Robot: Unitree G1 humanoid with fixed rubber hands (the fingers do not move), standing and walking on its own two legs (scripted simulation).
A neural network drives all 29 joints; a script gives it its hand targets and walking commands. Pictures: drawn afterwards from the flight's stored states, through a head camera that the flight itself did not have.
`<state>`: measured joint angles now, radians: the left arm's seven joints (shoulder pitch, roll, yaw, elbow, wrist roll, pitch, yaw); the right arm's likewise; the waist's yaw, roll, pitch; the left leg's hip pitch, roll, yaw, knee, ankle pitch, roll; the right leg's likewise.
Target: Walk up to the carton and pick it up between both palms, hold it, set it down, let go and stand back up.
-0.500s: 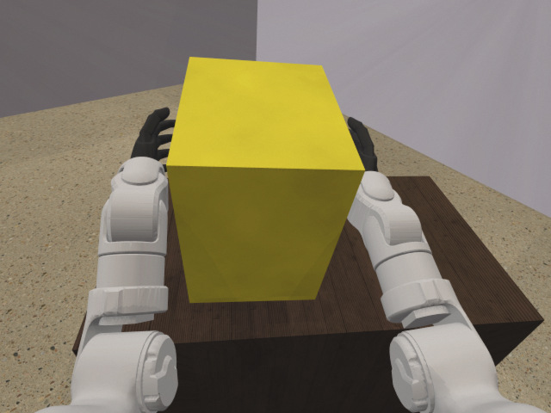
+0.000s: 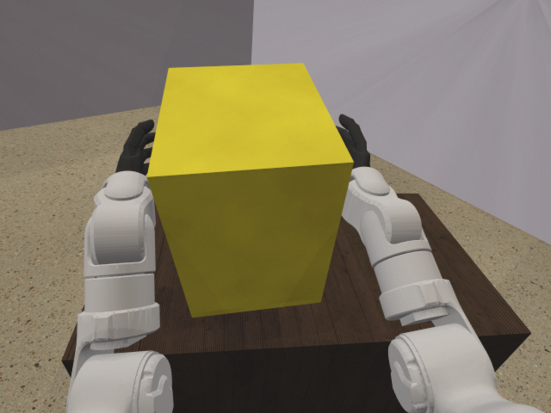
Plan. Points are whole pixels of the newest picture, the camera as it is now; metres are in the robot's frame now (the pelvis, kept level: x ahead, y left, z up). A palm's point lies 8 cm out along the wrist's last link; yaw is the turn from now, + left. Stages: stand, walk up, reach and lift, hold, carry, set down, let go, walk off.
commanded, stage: hold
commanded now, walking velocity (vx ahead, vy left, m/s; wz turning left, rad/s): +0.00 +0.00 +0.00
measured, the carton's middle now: (247, 190) +0.39 +0.01 +0.20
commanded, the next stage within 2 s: none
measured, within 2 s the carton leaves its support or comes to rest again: neither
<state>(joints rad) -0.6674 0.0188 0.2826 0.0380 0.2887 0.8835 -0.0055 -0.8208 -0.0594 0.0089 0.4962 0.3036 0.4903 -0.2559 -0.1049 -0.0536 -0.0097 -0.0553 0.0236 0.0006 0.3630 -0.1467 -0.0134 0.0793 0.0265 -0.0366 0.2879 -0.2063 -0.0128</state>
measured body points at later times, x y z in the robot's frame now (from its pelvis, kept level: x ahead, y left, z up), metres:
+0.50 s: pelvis +0.01 -0.01 +0.00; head -0.08 +0.04 +0.44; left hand +0.38 +0.17 +0.26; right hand +0.39 -0.12 +0.29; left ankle +0.05 +0.12 -0.75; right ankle -0.02 -0.11 -0.75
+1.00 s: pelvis +0.00 +0.00 +0.00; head -0.07 +0.02 +0.44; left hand +0.37 +0.15 +0.25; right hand +0.37 -0.14 +0.27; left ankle +0.05 +0.12 -0.75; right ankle -0.02 -0.11 -0.75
